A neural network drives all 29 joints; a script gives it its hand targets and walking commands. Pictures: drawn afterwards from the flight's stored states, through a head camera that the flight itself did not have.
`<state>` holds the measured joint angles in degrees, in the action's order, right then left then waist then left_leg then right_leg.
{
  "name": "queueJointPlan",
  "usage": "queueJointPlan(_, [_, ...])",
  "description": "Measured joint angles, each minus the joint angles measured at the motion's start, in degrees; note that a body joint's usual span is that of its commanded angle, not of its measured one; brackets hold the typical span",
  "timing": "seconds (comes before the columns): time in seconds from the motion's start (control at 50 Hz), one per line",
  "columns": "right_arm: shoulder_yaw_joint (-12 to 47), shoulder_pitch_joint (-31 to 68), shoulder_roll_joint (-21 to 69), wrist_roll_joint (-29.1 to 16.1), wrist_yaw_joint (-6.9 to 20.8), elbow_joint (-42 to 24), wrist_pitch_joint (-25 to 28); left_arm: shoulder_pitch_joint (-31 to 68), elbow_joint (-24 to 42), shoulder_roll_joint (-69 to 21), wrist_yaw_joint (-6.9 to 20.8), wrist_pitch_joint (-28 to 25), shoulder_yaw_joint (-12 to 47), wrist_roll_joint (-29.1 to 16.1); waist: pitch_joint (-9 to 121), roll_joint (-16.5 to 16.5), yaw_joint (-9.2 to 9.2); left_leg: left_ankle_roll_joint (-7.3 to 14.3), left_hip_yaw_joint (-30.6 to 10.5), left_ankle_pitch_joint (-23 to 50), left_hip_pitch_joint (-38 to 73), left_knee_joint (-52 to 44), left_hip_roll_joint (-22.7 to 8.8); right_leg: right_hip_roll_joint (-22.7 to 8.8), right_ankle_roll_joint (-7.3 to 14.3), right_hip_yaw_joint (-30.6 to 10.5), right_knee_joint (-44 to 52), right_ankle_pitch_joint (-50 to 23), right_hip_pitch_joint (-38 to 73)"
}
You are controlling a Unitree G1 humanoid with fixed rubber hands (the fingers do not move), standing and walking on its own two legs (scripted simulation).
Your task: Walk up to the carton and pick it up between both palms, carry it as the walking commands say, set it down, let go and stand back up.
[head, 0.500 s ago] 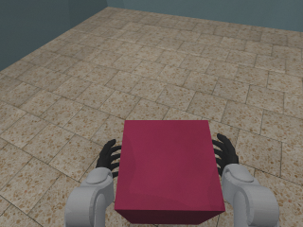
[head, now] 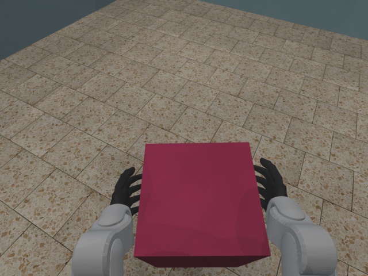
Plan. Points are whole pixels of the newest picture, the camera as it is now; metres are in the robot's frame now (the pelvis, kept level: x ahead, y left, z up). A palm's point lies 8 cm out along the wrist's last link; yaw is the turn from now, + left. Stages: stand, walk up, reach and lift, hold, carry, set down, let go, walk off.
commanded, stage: carry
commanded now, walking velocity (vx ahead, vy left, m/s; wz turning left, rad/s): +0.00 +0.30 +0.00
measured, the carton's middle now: (197, 212) +0.26 +0.01 +0.01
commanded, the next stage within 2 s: none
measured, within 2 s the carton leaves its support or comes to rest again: neither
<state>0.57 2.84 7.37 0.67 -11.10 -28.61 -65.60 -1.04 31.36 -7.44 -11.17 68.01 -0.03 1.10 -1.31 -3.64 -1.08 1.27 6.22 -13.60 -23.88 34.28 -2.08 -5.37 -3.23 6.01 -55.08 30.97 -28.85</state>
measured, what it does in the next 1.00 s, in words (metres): steps to the left: right foot, then left foot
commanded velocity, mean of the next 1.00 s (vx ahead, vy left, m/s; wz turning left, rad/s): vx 0.00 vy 0.30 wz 0.00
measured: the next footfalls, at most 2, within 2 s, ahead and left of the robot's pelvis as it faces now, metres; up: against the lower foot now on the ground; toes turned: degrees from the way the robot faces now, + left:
right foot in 0.08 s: +0.04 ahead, -0.05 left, +0.00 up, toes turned -9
left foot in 0.46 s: -0.02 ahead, +0.34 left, +0.00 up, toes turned +7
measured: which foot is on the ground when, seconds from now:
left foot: down 0.00-0.08, up 0.10-0.44, down 0.46-0.80, up 0.82-1.00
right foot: up 0.00-0.06, down 0.08-0.46, up 0.48-0.76, down 0.78-1.00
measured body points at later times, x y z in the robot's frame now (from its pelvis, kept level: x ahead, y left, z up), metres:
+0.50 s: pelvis -0.07 +0.19 +0.00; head -0.06 +0.19 +0.45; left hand +0.18 +0.34 +0.08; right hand +0.20 +0.06 +0.09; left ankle -0.06 +0.33 -0.73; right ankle -0.01 -0.03 -0.71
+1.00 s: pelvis -0.15 +0.35 +0.02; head -0.14 +0.31 +0.47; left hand +0.11 +0.47 +0.09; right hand +0.11 +0.19 +0.09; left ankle -0.14 +0.52 -0.65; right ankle -0.13 +0.21 -0.72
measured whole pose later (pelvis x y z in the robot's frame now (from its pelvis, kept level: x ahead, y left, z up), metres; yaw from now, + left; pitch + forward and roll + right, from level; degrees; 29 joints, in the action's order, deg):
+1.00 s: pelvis -0.15 +0.35 +0.02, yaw +0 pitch +2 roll +3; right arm -0.1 3.0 7.3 0.8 -12.3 -29.5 -66.8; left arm -1.7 27.0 -7.5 -9.9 64.2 0.7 1.0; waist 1.4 1.8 1.7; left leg -1.6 0.0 -20.7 -31.5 58.2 -2.0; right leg -9.5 -2.6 5.8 -28.8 12.2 -18.1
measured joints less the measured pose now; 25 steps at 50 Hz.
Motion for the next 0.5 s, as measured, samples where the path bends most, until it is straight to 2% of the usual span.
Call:
queueJointPlan(0.04, [-0.4, 0.5, 0.0, -0.1, 0.2, -1.3, 0.3, 0.4, 1.0, 0.0, -0.4, -0.6, 0.5, -0.1, -0.1, 0.5, -0.38, 0.6, 0.9, -0.1, -1.4, 1.2, 1.3, 1.6, 0.7, 1.5, 4.4, -2.3, 1.3])
queueJointPlan(0.08, [-0.9, 0.6, 0.0, 0.1, 0.7, -1.8, 1.0, 1.3, 1.2, 0.1, -0.7, -0.9, 1.0, 0.1, 0.8, 1.7, -0.78, 1.5, 2.0, -0.8, -3.2, 3.3, 2.7, 2.5, 2.1, 2.7, 13.2, -7.8, 4.5])
queueJointPlan(0.1, [-1.5, 0.4, 0.0, 0.1, 0.8, -1.6, 1.4, 1.6, 0.2, 0.1, -0.7, -1.3, 1.4, 0.2, 0.9, 4.3, -0.81, 1.9, 1.7, -1.2, -3.6, 4.4, 2.2, 3.2, 4.0, 3.3, 14.8, -9.9, 5.1])
queueJointPlan(0.12, [-1.9, -0.1, 0.0, 0.1, 0.9, -1.1, 1.4, 1.9, -0.9, 0.1, -0.7, -1.2, 1.8, 0.3, 1.0, 6.4, -0.40, 1.3, 1.0, -4.4, -4.3, 6.8, 2.2, 3.3, 5.4, 3.8, 15.4, -11.0, 5.6])
queueJointPlan(0.16, [-2.2, -1.6, 0.0, 0.5, 0.6, -0.4, 0.9, 2.3, -3.4, 0.1, -0.4, -0.5, 1.8, 0.1, 1.5, 8.0, 0.41, 0.2, -1.1, -10.0, -6.9, 16.2, 3.6, 1.9, 6.0, 3.9, 17.1, -12.4, 6.5])
queueJointPlan(0.22, [-1.3, -2.0, 0.0, 0.7, -0.4, -0.2, -0.6, 1.0, -4.8, 0.0, 0.5, -0.9, 1.1, -0.4, 1.4, 7.9, 1.11, -1.2, -3.5, -9.2, -8.4, 26.3, 3.2, -0.3, 4.1, 2.4, 21.0, -15.3, 8.3])
queueJointPlan(0.28, [-0.9, -0.7, -0.1, 0.6, -1.0, -0.8, -1.3, 0.1, -4.4, 0.0, 0.8, -2.3, 0.8, -0.6, 1.3, 6.9, 2.39, -2.5, -5.6, -7.1, -8.1, 27.4, 1.0, -2.8, 2.1, 1.5, 24.1, -18.0, 9.2])
queueJointPlan(0.36, [-1.2, 2.1, 0.0, -0.2, -1.0, -2.0, -1.5, 0.2, -2.0, 0.0, 0.8, -3.6, 0.7, -0.1, 1.3, 4.6, 3.12, -3.7, -6.2, -8.1, -4.5, 17.6, -1.2, -6.4, -0.7, 0.1, 25.8, -20.7, 8.2])
queueJointPlan(0.44, [-1.4, 2.6, 0.0, -0.7, -0.5, -1.8, -0.9, 0.9, -0.2, 0.0, 0.5, -2.3, 0.8, 0.7, 2.6, 2.8, 3.32, -4.0, -4.2, -7.1, 2.5, 2.1, -0.9, -9.6, -4.2, -1.4, 25.4, -22.3, 6.2])
queueJointPlan(0.46, [-1.5, 2.5, 0.0, -0.6, -0.4, -1.8, -1.1, 0.8, 0.0, 0.0, 0.5, -1.8, 1.1, 1.0, 3.4, 3.0, 3.43, -3.7, -3.6, -5.2, 4.3, -1.9, -1.0, -10.1, -4.4, -1.6, 23.9, -21.9, 5.1])
queueJointPlan(0.48, [-1.1, 2.3, 0.0, -0.4, -0.3, -0.9, -0.9, 0.9, -0.3, 0.1, 0.6, -1.3, 0.6, 1.2, 3.8, 2.1, 3.38, -3.5, -2.9, -0.3, 3.8, -2.2, -0.3, -10.6, -3.5, -2.6, 21.0, -18.7, 3.5])
queueJointPlan(0.5, [-0.4, 2.0, 0.0, -0.1, -0.3, 0.8, -0.6, 0.7, -1.1, 0.1, 0.7, -0.6, -0.1, 1.1, 4.0, 1.0, 2.71, -3.1, -2.2, 0.0, 2.9, -0.5, 0.1, -9.8, -2.7, -4.2, 15.7, -11.8, 1.4])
